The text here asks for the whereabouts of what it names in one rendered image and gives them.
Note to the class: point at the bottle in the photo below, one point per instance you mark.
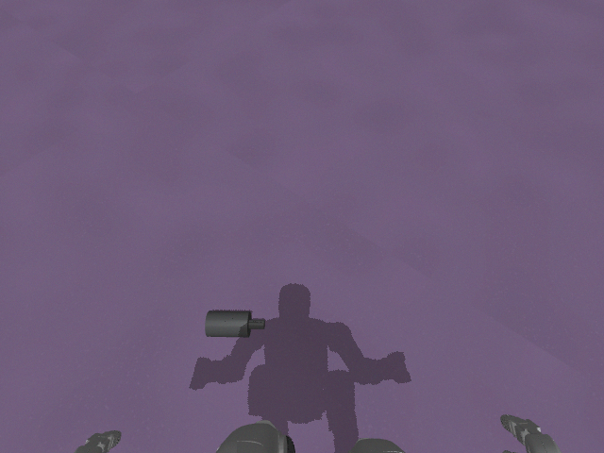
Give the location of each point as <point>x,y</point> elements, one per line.
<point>231,323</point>

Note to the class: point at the right robot hand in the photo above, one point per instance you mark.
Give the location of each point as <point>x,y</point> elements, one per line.
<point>529,435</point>

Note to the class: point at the left robot hand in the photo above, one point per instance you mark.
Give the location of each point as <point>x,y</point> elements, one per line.
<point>101,443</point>

